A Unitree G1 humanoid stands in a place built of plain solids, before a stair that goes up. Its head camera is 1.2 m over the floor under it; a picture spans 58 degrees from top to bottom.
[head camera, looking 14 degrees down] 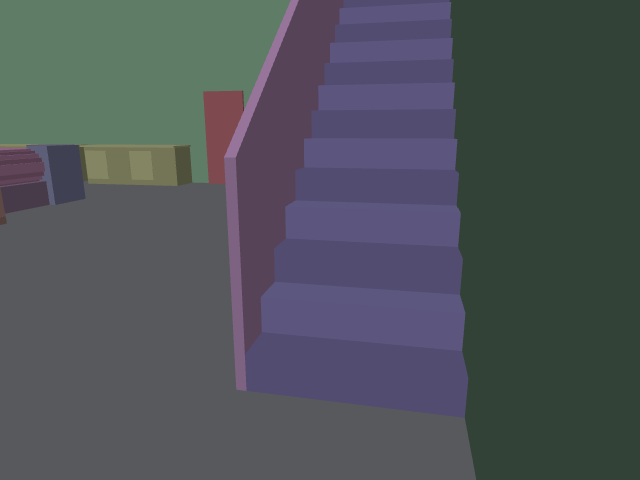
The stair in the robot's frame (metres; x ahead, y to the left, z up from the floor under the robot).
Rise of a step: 0.19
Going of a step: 0.24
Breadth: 1.00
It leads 12 degrees to the right of straight ahead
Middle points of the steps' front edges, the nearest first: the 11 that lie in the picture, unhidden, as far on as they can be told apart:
1.73 -0.14 0.19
1.97 -0.19 0.39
2.20 -0.23 0.58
2.44 -0.28 0.77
2.67 -0.33 0.97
2.91 -0.38 1.16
3.14 -0.43 1.35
3.38 -0.48 1.54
3.61 -0.52 1.74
3.85 -0.57 1.93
4.08 -0.62 2.12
